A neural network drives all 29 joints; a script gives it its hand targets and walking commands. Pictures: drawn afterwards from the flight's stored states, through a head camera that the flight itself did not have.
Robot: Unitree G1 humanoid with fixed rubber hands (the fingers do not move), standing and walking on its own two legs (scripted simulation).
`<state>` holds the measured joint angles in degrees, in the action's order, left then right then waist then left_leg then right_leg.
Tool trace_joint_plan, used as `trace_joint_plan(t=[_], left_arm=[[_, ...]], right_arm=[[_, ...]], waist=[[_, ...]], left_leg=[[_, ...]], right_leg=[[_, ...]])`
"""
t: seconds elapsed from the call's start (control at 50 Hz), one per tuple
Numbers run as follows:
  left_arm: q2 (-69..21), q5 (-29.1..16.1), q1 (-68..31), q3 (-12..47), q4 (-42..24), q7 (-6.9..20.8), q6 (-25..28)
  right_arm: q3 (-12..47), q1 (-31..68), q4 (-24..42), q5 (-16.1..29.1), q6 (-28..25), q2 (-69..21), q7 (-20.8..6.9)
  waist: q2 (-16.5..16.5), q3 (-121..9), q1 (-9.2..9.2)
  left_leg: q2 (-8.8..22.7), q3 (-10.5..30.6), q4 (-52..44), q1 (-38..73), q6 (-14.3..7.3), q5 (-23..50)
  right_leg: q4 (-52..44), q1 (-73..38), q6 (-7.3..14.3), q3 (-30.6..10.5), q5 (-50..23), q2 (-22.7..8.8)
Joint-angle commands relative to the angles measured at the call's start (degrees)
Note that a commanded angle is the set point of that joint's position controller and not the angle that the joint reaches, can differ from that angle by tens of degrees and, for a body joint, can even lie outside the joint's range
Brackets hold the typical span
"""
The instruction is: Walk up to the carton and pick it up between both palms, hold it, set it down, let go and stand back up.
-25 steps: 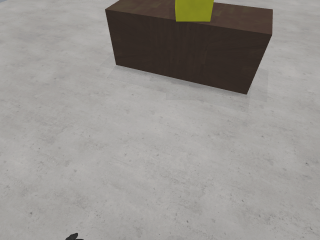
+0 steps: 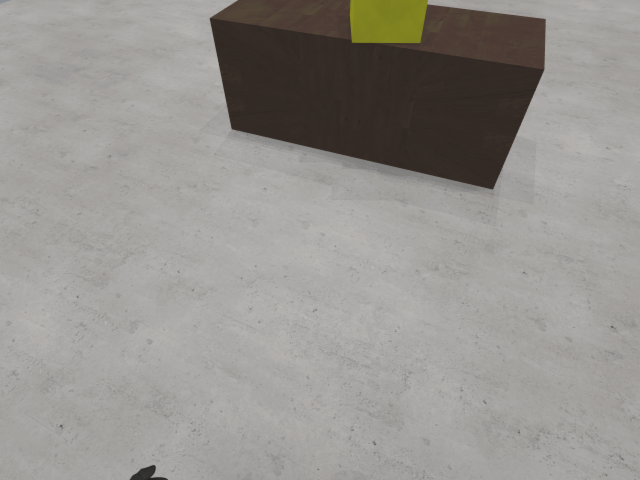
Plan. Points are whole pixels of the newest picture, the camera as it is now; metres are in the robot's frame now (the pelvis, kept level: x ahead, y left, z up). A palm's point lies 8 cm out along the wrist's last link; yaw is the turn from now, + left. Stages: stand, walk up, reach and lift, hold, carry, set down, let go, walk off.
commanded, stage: stand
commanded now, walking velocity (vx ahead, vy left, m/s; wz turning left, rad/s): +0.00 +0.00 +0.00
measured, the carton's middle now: (385, 6) +1.89 -0.25 -0.10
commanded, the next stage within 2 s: walk up in 0.42 s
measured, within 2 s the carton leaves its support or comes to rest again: neither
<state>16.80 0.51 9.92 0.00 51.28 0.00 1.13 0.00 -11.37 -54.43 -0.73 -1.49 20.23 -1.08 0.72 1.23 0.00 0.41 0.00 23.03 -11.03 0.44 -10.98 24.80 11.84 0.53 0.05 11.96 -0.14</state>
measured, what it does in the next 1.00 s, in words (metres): steps to the left: left foot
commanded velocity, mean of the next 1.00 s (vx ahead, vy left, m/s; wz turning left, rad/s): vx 0.00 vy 0.00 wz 0.00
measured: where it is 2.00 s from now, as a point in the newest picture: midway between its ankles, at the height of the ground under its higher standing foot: (298, 375)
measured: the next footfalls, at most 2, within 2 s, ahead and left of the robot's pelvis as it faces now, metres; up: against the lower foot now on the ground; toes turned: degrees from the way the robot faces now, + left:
left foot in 0.92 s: +0.15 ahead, +0.15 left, +0.00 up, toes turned +0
right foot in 1.50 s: +0.44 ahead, -0.05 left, +0.00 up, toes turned -11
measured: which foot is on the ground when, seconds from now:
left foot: down 0.00-0.68, up 0.70-0.90, down 0.92-1.00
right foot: down 0.00-0.94, up 0.96-1.00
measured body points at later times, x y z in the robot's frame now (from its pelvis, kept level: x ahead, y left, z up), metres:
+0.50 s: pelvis +0.00 +0.00 +0.00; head +0.00 +0.00 +0.45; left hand +0.11 +0.27 -0.12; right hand +0.09 -0.30 -0.12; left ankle +0.02 +0.13 -0.74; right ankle +0.02 -0.11 -0.74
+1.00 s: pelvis +0.07 +0.08 -0.01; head +0.06 +0.12 +0.44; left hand +0.13 +0.37 -0.15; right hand +0.14 -0.27 -0.08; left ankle +0.12 +0.15 -0.74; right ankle +0.01 -0.10 -0.70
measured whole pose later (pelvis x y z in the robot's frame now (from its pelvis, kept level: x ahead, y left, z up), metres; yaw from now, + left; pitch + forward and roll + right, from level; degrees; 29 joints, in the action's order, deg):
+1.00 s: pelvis +0.07 +0.08 -0.01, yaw -3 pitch -2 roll -4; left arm 22.8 1.3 19.0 0.0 51.4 3.4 0.2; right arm 0.0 -11.4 -54.4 -0.9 -4.5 25.7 -3.9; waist 1.4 0.3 -0.2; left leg 2.5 -2.8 32.8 -16.8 -1.8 -13.5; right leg 45.8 14.7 1.0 -3.8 25.9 1.5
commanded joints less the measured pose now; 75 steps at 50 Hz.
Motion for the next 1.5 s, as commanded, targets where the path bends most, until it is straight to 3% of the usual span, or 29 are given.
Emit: trace_joint_plan(t=[0.0,0.58,0.6,0.64,0.66,0.7,0.74,0.78,0.82,0.86,0.88,0.9,0.92,0.94,0.96,0.98,1.02,1.08,1.12,1.14,1.16,1.22,1.3,1.34,1.38,1.42,1.44,1.46,1.48], left_arm=[[15.1,0.2,-3.4,-2.9,1.2,-0.3,1.8],[14.2,0.6,-3.5,-3.0,1.3,-0.5,2.0],[21.5,1.3,2.2,-6.9,-1.7,1.7,2.3],[21.8,1.7,3.8,-7.4,-2.0,2.7,2.2],[23.2,1.6,4.7,-7.8,-1.9,2.8,2.4],[24.6,1.5,8.6,-8.2,-1.0,2.8,2.8],[23.0,1.6,10.1,-7.7,-0.7,2.9,3.2],[22.1,1.1,6.3,-7.7,-2.5,3.7,3.0],[23.4,0.8,4.7,-7.6,-2.9,4.0,2.3],[25.8,1.2,-4.4,-7.3,-6.2,4.3,2.0],[21.7,1.1,-7.4,-6.2,-7.8,4.3,2.0],[15.4,1.2,-6.1,-4.3,-7.8,3.9,1.8],[12.9,0.8,-2.7,-3.9,-8.5,3.2,1.6],[17.9,-0.1,-2.0,-4.2,-7.0,2.7,1.6],[21.0,-0.7,-0.2,-4.0,-5.3,3.1,1.8],[21.7,-1.4,2.8,-4.9,-3.4,3.9,1.5],[20.9,-1.0,12.8,-6.0,0.6,5.1,0.8],[19.9,-1.4,10.7,-5.7,0.9,5.5,-0.2],[20.4,-1.2,7.7,-5.4,-0.2,5.4,-0.7],[19.4,-0.8,8.3,-5.1,0.0,5.4,-0.4],[20.4,-1.1,6.5,-5.3,-0.7,5.3,-0.7],[19.0,-1.1,4.6,-4.5,-0.7,5.5,-0.7],[17.4,-1.2,0.3,-3.9,-3.8,4.7,0.0],[17.8,-1.2,-7.0,-3.2,-6.9,4.4,0.5],[15.3,-0.5,-10.0,-2.4,-8.4,3.8,0.9],[16.1,0.0,-4.2,-3.2,-6.6,2.8,1.3],[16.1,-0.1,3.5,-3.6,-4.2,2.4,1.8],[18.5,-0.3,16.0,-5.0,-0.7,2.5,2.7],[25.6,0.0,24.3,-7.3,0.9,2.0,2.6]], right_arm=[[-2.9,4.5,-0.7,0.2,-1.2,11.1,0.9],[-2.2,4.0,-0.3,-0.3,-1.1,10.6,1.0],[-7.0,0.4,3.6,-2.1,-2.5,20.1,-0.6],[-6.9,5.9,5.7,-3.2,-2.6,17.1,-2.0],[-6.7,8.8,7.3,-3.1,-2.4,14.5,-2.4],[-7.2,10.6,7.2,-2.6,-2.5,16.3,-2.6],[-6.3,9.9,6.3,-1.8,-4.0,14.8,-3.0],[-5.8,7.5,5.4,-1.2,-4.2,14.4,-3.4],[-6.2,7.3,4.8,-1.5,-3.8,15.4,-3.7],[-7.1,-2.1,3.4,-0.6,-3.0,16.1,-3.7],[-8.7,-10.8,0.7,-1.2,-3.0,18.7,-3.0],[-9.7,-16.7,-1.8,-1.8,-3.6,22.1,-1.6],[-10.2,-17.5,-1.1,-3.1,-4.2,27.1,-0.7],[-9.8,-8.9,1.8,-1.5,-4.5,28.2,-0.6],[-8.7,-2.7,2.8,-0.9,-4.8,26.4,-0.4],[-7.8,1.2,2.5,-0.8,-5.0,23.7,-0.6],[-6.9,4.5,4.5,-1.0,-5.2,20.7,-0.6],[-6.8,-0.4,3.7,-1.2,-5.1,18.6,-0.7],[-7.5,-2.4,4.1,-1.1,-5.0,20.1,-0.8],[-7.2,-3.9,4.0,-0.3,-4.7,19.3,-0.3],[-7.2,-5.1,4.5,-0.7,-4.8,19.7,-0.6],[-7.1,-6.4,4.4,-0.6,-4.7,17.6,-0.4],[-7.2,-6.8,4.7,-1.4,-3.7,18.2,-0.8],[-6.8,-9.5,4.0,-2.0,-3.2,17.1,-0.7],[-7.2,-10.6,4.0,-3.1,-2.4,16.8,-0.6],[-7.6,-7.6,5.4,-2.4,-2.1,17.7,-0.3],[-6.9,-5.1,5.6,-1.5,-2.6,17.2,-0.4],[-6.5,-2.4,8.1,-0.4,-2.5,16.0,-0.2],[-5.0,-4.3,8.6,-0.1,-2.8,12.4,-0.5]], waist=[[4.1,-3.3,0.94],[4.6,-3.1,-0.45],[4.4,-10.0,-0.34],[8.1,1.9,1.70],[12.2,5.0,3.62],[9.2,6.1,5.06],[8.8,1.6,5.86],[9.5,-4.6,4.10],[8.2,-3.6,3.33],[13.2,-2.8,-4.59],[5.9,-2.2,-10.35],[-9.1,-1.8,-12.44],[-19.1,-1.4,-10.82],[-10.1,4.0,-7.12],[-2.8,6.0,-3.00],[-4.1,6.0,-0.57],[-7.7,3.0,3.12],[-8.1,5.6,0.72],[-7.5,3.3,-0.93],[-4.3,4.7,-0.41],[-5.8,3.9,-1.66],[-1.0,8.7,-1.23],[-5.9,5.3,-3.70],[0.7,6.7,-6.44],[1.0,4.3,-8.02],[-2.6,-0.5,-4.53],[-6.9,-5.8,0.43],[-3.6,-10.7,6.25],[5.9,-17.5,10.43]], left_leg=[[6.4,5.7,-4.5,2.6,-2.6,4.3],[7.1,5.9,-4.6,3.9,-2.9,2.5],[5.4,2.3,1.8,6.2,-5.8,-24.9],[0.4,-4.6,13.7,-11.5,-3.8,-24.1],[-1.0,-5.7,21.6,-21.0,-2.0,-17.2],[2.3,0.1,21.2,-28.6,-1.1,-16.2],[2.5,0.2,16.0,-28.3,-0.7,-16.3],[2.8,0.3,10.6,-19.3,-0.1,-12.0],[0.1,-3.6,10.4,-11.5,0.1,-9.4],[2.0,-4.0,6.9,7.3,-1.2,-5.1],[2.6,-1.6,5.9,23.0,-2.4,-5.2],[7.8,8.6,-4.4,28.5,-1.7,-19.6],[22.3,32.9,-14.7,24.5,-3.6,-39.7],[27.8,40.3,-22.1,10.6,-5.5,-48.4],[24.4,33.7,-22.3,1.9,-2.1,-45.0],[19.9,25.0,-22.8,-1.3,2.9,-38.8],[13.4,11.7,-21.1,-1.3,4.4,-29.8],[9.8,3.2,-18.8,1.0,5.4,-17.4],[10.9,4.9,-19.3,8.5,4.1,-20.6],[12.6,5.3,-19.9,10.3,7.0,-17.3],[11.8,4.9,-19.4,14.1,4.5,-18.7],[12.8,0.7,-19.7,11.4,7.7,-4.2],[10.1,-3.7,-12.9,21.1,1.0,8.8],[10.9,-2.4,-9.9,26.8,-1.1,13.1],[12.2,-3.2,-5.8,30.9,-0.7,19.9],[11.2,-6.3,3.6,28.4,0.5,34.1],[10.9,-7.4,11.0,25.4,-0.6,34.2],[8.9,-7.6,23.8,9.1,1.8,31.4],[3.8,-6.0,34.9,-8.7,2.2,13.0]], right_leg=[[-7.7,-2.7,1.1,-5.9,-4.5,-7.5],[-8.8,-1.5,1.0,-6.0,-2.9,-7.4],[-6.1,0.6,3.9,-9.5,23.6,-5.4],[-14.1,2.9,8.2,-19.3,38.5,-11.1],[-18.5,-1.1,11.0,-25.8,39.8,-16.1],[-19.1,-10.7,14.0,-30.2,33.2,-19.5],[-16.0,-19.0,13.9,-25.6,20.4,-16.0],[-13.2,-19.5,12.2,-19.6,11.4,-14.1],[-14.5,-9.5,10.2,-16.1,16.6,-11.0],[-12.3,11.3,7.9,-11.9,25.5,-10.4],[-3.5,26.6,5.1,-8.9,27.4,-7.8],[14.4,35.8,3.1,-5.2,29.9,1.6],[35.0,41.1,2.2,-3.4,23.2,8.0],[41.3,38.1,2.9,-10.4,14.7,2.0],[40.2,31.0,2.8,-12.9,8.2,0.1],[39.8,25.9,2.4,-12.8,4.3,-0.7],[39.1,20.5,1.2,-6.2,-0.5,-0.7],[38.4,19.5,0.7,-4.4,-5.7,-1.6],[38.3,24.2,-0.6,-5.2,-6.8,-1.0],[37.0,25.9,-0.1,-6.6,-8.7,-0.7],[37.8,28.3,-0.5,-5.1,-6.7,-0.4],[32.8,26.9,-0.1,-6.0,-11.3,-0.6],[21.8,27.5,-0.5,-1.7,-6.7,0.1],[11.6,31.5,0.5,1.0,-4.0,1.0],[1.5,30.0,0.8,6.0,-2.9,1.7],[-0.4,18.8,1.5,11.7,0.9,4.5],[-2.5,7.7,2.7,7.7,-5.5,4.2],[-1.3,-13.6,6.0,0.7,-10.5,0.1],[3.1,-31.9,11.0,-15.4,4.6,-9.9]])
